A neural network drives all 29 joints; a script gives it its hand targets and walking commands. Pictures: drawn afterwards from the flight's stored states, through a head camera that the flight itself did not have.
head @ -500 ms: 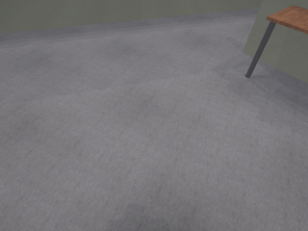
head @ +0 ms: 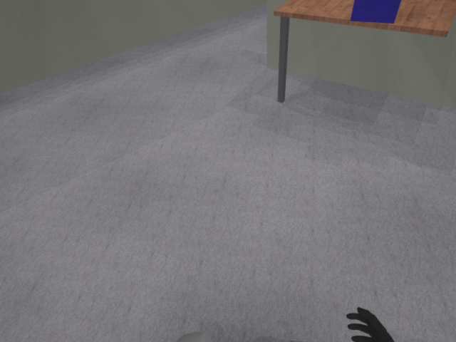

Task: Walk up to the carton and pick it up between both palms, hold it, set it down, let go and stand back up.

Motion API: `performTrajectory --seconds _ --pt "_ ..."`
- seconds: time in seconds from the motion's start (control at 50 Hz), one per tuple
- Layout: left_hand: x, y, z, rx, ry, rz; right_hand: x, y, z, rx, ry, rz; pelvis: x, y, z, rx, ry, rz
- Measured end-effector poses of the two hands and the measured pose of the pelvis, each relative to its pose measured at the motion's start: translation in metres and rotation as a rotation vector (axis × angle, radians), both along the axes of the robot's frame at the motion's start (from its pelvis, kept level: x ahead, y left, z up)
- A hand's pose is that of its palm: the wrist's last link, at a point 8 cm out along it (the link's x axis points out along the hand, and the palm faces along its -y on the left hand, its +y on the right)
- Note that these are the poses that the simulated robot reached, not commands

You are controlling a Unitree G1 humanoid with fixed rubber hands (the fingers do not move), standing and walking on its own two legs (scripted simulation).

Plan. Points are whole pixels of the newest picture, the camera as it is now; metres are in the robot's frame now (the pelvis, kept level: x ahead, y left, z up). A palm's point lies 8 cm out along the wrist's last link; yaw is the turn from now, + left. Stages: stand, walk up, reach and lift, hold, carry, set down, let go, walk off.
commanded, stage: walk up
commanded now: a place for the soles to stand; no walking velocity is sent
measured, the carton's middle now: out of the picture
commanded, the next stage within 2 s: none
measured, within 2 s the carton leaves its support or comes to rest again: neither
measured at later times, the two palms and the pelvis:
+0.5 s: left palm (180, 228) +0.39 +0.18 -0.11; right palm (370, 209) +0.42 -0.27 -0.07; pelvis +0.31 -0.05 +0.01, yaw -15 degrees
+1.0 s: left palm (282, 121) +0.77 -0.09 -0.08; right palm (429, 187) +0.53 -0.45 -0.13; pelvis +0.58 -0.22 +0.01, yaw -23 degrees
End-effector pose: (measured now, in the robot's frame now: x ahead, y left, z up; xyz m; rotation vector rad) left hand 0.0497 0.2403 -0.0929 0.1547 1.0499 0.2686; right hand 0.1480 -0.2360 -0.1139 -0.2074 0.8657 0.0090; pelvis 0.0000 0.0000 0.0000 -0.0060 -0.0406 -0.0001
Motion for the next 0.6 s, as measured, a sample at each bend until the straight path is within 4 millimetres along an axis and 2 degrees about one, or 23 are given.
performTrajectory --seconds 0.08,0.18,0.28,0.38,0.42,0.46,0.5,0.54,0.6 --pt "0.016 -0.032 -0.004 -0.058 0.087 -0.01 0.036 -0.002 0.032 0.023 -0.044 -0.019 0.04 -0.019 0.017 -0.007 0.009 -0.043" --pt "0.064 -0.061 -0.003 -0.104 0.135 -0.057 0.088 -0.012 0.058 0.036 -0.07 -0.066 0.099 -0.036 0.032 0.0 0.028 -0.109" --pt "0.138 -0.072 -0.004 -0.115 0.153 -0.126 0.161 -0.017 0.062 0.056 -0.119 -0.112 0.162 -0.041 0.031 -0.007 0.054 -0.146" --pt "0.225 -0.061 -0.019 -0.089 0.144 -0.152 0.244 -0.012 0.043 0.062 -0.13 -0.144 0.24 -0.042 0.012 0.008 0.086 -0.175" --pt "0.261 -0.056 -0.026 -0.069 0.16 -0.172 0.267 -0.011 0.037 0.063 -0.123 -0.169 0.266 -0.046 0.007 0.068 0.093 -0.188" --pt "0.298 -0.057 -0.025 -0.049 0.179 -0.218 0.277 -0.019 0.036 0.052 -0.124 -0.228 0.289 -0.049 0.007 0.066 0.097 -0.229" --pt "0.343 -0.062 -0.019 -0.028 0.18 -0.295 0.275 -0.033 0.04 0.035 -0.115 -0.331 0.311 -0.053 0.013 0.047 0.086 -0.264" --pt "0.396 -0.074 -0.01 -0.024 0.138 -0.367 0.265 -0.047 0.046 0.007 -0.094 -0.421 0.334 -0.06 0.021 0.043 0.069 -0.294" --pt "0.483 -0.108 0.006 -0.041 0.008 -0.462 0.243 -0.067 0.049 -0.023 -0.021 -0.515 0.367 -0.073 0.03 0.049 0.045 -0.323"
